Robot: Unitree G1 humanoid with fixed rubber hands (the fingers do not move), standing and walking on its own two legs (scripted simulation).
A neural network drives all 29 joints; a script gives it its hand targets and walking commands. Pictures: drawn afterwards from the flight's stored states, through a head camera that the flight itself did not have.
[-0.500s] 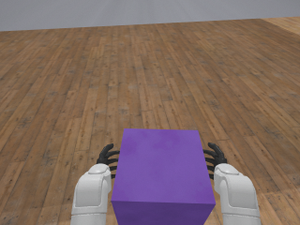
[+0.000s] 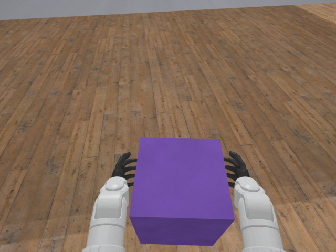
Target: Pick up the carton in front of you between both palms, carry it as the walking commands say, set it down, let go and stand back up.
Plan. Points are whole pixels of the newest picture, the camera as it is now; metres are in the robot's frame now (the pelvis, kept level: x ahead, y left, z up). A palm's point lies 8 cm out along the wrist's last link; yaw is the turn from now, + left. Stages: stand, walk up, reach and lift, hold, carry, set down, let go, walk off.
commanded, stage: carry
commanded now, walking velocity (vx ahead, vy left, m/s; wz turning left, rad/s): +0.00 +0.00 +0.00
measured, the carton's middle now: (178, 194) +0.30 +0.00 -0.05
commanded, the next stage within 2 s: hold in 0.70 s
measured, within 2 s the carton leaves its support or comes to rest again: neither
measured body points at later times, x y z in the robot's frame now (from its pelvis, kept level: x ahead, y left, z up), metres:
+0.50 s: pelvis +0.00 -0.01 +0.00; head -0.02 -0.01 +0.45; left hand +0.30 +0.14 +0.03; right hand +0.30 -0.16 +0.03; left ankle +0.09 +0.12 -0.73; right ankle -0.04 -0.09 -0.73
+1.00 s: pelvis +0.00 +0.01 +0.01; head -0.02 +0.03 +0.46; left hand +0.32 +0.10 +0.03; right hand +0.26 -0.20 +0.04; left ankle +0.09 +0.15 -0.73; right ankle -0.04 -0.10 -0.73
